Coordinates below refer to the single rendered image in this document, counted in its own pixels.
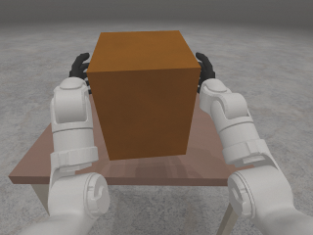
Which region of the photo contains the robot right hand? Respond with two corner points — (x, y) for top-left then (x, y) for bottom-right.
(196, 52), (215, 94)

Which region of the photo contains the left robot upper arm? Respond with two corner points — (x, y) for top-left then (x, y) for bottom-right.
(18, 172), (111, 235)

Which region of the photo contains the robot left hand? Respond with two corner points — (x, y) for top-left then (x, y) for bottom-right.
(69, 53), (92, 95)

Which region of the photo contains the table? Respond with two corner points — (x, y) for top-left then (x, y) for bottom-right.
(8, 92), (254, 235)

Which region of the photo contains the robot right forearm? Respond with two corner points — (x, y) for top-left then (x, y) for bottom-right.
(199, 78), (293, 202)

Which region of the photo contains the robot left forearm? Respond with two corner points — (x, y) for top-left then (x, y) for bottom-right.
(48, 76), (99, 212)

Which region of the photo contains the right robot upper arm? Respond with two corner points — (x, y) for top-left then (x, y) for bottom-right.
(227, 164), (313, 235)

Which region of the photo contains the carton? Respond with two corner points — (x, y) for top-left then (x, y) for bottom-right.
(86, 30), (201, 161)

